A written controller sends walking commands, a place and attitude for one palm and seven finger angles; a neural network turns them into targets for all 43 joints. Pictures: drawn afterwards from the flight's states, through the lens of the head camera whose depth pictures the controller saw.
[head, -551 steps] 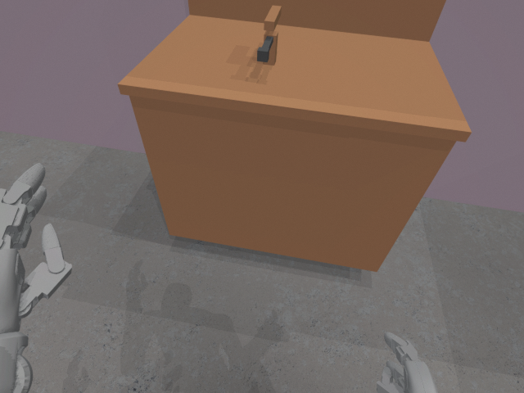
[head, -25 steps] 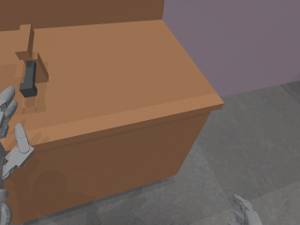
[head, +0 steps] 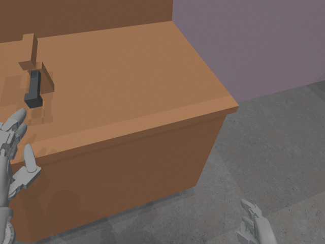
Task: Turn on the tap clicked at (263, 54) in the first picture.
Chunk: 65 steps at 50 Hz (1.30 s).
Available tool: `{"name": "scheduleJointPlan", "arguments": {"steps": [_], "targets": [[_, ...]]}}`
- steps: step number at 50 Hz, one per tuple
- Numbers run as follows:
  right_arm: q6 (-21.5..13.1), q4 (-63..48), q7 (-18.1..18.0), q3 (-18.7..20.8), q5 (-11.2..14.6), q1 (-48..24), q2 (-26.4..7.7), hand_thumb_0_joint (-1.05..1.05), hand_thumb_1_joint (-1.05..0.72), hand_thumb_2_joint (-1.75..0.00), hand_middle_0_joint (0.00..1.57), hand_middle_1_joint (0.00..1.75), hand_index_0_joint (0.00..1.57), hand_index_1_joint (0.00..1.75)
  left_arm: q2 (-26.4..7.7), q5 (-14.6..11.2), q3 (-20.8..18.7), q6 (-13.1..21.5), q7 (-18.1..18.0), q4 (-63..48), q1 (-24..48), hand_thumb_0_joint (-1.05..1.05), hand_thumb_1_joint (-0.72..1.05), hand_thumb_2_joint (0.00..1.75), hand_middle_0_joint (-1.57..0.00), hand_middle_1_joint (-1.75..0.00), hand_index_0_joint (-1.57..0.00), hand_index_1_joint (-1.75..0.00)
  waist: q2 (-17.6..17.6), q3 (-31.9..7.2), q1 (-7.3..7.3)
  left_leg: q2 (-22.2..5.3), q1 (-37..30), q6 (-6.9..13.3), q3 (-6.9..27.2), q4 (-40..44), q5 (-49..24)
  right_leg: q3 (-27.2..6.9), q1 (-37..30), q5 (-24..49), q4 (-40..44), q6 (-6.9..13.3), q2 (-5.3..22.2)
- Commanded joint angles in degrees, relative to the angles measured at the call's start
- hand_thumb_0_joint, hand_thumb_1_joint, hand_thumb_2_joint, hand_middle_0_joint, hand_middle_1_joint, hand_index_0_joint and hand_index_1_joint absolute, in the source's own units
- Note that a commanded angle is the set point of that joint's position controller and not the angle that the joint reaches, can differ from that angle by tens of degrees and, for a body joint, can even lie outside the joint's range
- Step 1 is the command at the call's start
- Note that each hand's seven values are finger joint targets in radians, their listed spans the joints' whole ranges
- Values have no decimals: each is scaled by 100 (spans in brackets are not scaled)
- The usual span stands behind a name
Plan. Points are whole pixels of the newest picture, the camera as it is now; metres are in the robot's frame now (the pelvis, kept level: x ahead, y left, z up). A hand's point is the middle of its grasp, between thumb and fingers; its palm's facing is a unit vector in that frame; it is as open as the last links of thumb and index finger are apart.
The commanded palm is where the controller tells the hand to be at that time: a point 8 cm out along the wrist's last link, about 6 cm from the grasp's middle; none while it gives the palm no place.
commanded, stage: come to a stop and stand still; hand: left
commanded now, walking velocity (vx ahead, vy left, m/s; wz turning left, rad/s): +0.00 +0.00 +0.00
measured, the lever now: (33, 100) +0.39 +0.36 +0.12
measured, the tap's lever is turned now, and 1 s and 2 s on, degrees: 0 0 0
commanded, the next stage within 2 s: look again from close up in 0.40 s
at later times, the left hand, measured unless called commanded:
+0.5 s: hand (27, 169) +0.20 +0.25 +0.16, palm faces +0.44 -0.83 -0.35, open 7.4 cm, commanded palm +0.14 +0.28 +0.18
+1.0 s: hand (2, 144) +0.22 +0.28 +0.20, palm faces +0.51 -0.79 -0.33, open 7.4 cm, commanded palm +0.14 +0.28 +0.18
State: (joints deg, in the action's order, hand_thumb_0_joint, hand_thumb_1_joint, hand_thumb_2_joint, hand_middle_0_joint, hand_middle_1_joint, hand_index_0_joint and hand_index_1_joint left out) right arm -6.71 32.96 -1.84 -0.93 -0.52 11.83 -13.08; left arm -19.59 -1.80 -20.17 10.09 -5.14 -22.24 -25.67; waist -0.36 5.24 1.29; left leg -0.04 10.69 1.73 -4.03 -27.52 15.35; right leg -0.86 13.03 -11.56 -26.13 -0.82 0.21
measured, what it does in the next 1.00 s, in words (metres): stands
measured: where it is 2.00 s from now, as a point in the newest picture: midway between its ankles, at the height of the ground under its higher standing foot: outside the picture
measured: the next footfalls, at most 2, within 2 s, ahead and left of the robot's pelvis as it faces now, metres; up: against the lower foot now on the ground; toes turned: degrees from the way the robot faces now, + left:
none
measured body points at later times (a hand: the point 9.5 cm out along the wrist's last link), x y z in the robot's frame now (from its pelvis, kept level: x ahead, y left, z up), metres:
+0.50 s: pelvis -0.01 +0.00 +0.00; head +0.01 +0.00 +0.45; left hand +0.17 +0.29 +0.18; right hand +0.18 -0.21 -0.08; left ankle +0.00 +0.10 -0.74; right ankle +0.03 -0.13 -0.74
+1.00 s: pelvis -0.01 -0.01 +0.00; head -0.01 -0.01 +0.45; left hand +0.19 +0.32 +0.22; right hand +0.18 -0.22 -0.08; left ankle +0.00 +0.10 -0.74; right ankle +0.03 -0.13 -0.74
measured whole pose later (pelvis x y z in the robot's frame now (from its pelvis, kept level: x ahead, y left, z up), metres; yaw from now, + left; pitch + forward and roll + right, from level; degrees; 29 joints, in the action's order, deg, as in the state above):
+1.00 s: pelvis -0.01 -0.01 +0.00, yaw +3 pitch -3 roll +0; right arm -7.1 36.5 -1.5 -2.7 -1.4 12.5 -12.0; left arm -25.3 -4.5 -22.3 4.6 -3.8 -16.3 -7.2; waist -0.6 2.6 4.4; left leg 0.3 8.9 0.2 -1.0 -24.0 12.0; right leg 1.5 10.5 -9.8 -23.3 0.4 0.3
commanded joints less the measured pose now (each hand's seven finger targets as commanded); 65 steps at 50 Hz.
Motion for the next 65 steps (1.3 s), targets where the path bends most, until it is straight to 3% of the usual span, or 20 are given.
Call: {"name": "scheduleJointPlan", "arguments": {"steps": [1,12,18,19,31,43,44,45,46,47,48,49,50,52,54,56,58,59,62,65], "targets": [[-472,-1016,-91,213,-9,-724,-594,0,-90,-90,20,30,20,30,-1088,-54,-720,480,-316,-2066,1112,0,90,90,-20,-30,-20,-30,731,-1258,7,-312,-164,-123,273,556,-823,-77,-627,1006,336,184,265],[-271,-910,-69,296,8,-678,-617,0,-90,-90,20,30,20,30,-693,-65,-532,326,-313,-1086,480,0,90,90,-20,-30,-20,-30,213,-667,-62,-337,238,-218,356,938,-103,-5,-298,300,659,114,112],[-255,-989,-102,233,-10,-738,-565,0,-90,-90,20,30,20,30,-798,-70,-502,306,-315,-1485,832,0,90,90,-20,-30,-20,-30,311,-864,-36,-301,134,-199,332,977,-220,44,-481,457,670,91,81],[-266,-985,-111,229,-16,-789,-582,0,-90,-90,20,30,20,30,-920,-62,-554,303,-328,-1722,957,0,90,90,-20,-30,-20,-30,585,-945,-34,-279,19,-219,322,989,-305,43,-469,514,643,91,73],[-219,-896,-100,240,-32,-736,-566,0,-90,-90,20,30,20,30,-758,-107,-532,223,-371,-1439,376,0,90,90,-20,-30,-20,-30,188,-1000,-26,-219,107,-251,340,858,-695,63,-708,818,724,98,113],[-181,-928,-134,257,-28,-749,-577,0,-90,-90,20,30,20,30,-854,-138,-555,232,-403,-1677,452,0,90,90,-20,-30,-20,-30,321,-990,-42,-121,29,-223,318,872,-687,64,-715,793,877,75,103],[-112,-1651,-508,-764,385,460,-725,0,-90,-90,20,30,20,30,-5423,-8,-2010,1272,-504,-3459,5648,0,90,90,-20,-30,-20,-30,782,-745,-337,-369,1363,31,783,842,448,6,-1117,-386,53,-331,-133],[-327,-475,-328,220,-388,-32,-175,0,-90,-90,20,30,20,30,-2129,577,-1572,83,-129,374,3389,0,90,90,-20,-30,-20,-30,969,-2149,474,-276,-659,-367,424,661,-2582,176,-1052,652,63,289,-194],[-399,-436,34,214,-222,-158,-426,0,-90,-90,20,30,20,30,-952,68,-443,-155,26,185,2457,0,90,90,-20,-30,-20,-30,350,-1669,-106,-312,-791,-789,533,723,-3324,682,-599,798,264,297,-404],[-366,-394,77,384,-190,-103,-875,0,-90,-90,20,30,20,30,-1260,-249,-758,-235,-18,-663,2329,0,90,90,-20,-30,-20,-30,540,-2257,116,-357,-1237,-732,430,611,-3133,588,-591,881,136,254,-390],[-436,-333,7,355,-56,-262,-765,0,-90,-90,20,30,20,30,-733,-538,-414,-534,189,-274,1990,0,90,90,-20,-30,-20,-30,912,-2272,378,-235,-1270,-696,388,665,-2705,516,-659,746,221,257,-294],[-489,-295,13,293,64,-447,-741,0,-90,-90,20,30,20,30,-294,-810,-122,-834,349,4,1614,0,90,90,-20,-30,-20,-30,1109,-1878,352,-235,-1172,-668,340,729,-2327,559,-680,812,364,269,-273],[-535,-293,52,217,110,-658,-831,0,-90,-90,20,30,20,30,-362,-864,73,-1057,405,-399,1640,0,90,90,-20,-30,-20,-30,1038,-1394,419,-202,-753,-544,339,806,-1714,603,-697,767,429,276,-185],[-543,-426,95,111,211,-961,-841,0,-90,-90,20,30,20,30,-553,-474,341,-1462,434,-696,1403,0,90,90,-20,-30,-20,-30,854,-571,381,-140,-135,-249,324,953,-977,595,-616,489,400,287,-122],[-477,-536,120,74,199,-1078,-815,0,-90,-90,20,30,20,30,-1126,41,40,-1659,205,-1029,1123,0,90,90,-20,-30,-20,-30,737,-213,386,-123,235,-166,335,1026,-600,570,-577,141,329,293,-145],[-505,-654,90,59,79,-1143,-663,0,-90,-90,20,30,20,30,-1249,184,-266,-1495,-109,-1314,1247,0,90,90,-20,-30,-20,-30,114,-323,354,-74,338,-101,403,915,-272,549,-440,-369,283,247,-150],[-541,-587,17,100,39,-1203,-620,0,-90,-90,20,30,20,30,-1414,-137,-855,-1040,-368,-1445,1321,0,90,90,-20,-30,-20,-30,-500,-710,403,7,338,-83,371,641,-122,418,-393,-761,383,152,-162],[-577,-520,-15,105,52,-1218,-588,0,-90,-90,20,30,20,30,-1729,-262,-1172,-757,-494,-1751,1634,0,90,90,-20,-30,-20,-30,-407,-889,457,22,263,-105,362,562,-51,355,-394,-890,403,136,-187],[-734,-245,-17,123,32,-1100,-457,0,-90,-90,20,30,20,30,-1042,-404,-696,-222,-716,-1368,1761,0,90,90,-20,-30,-20,-30,401,-836,375,118,297,-138,298,278,238,229,-96,-1092,396,148,-112],[-841,-102,-25,113,-15,-972,-529,0,-90,-90,20,30,20,30,-981,-151,-276,-250,-712,-1300,1937,0,90,90,-20,-30,-20,-30,1152,-888,218,184,314,-88,306,167,283,150,-44,-943,350,184,0]]}}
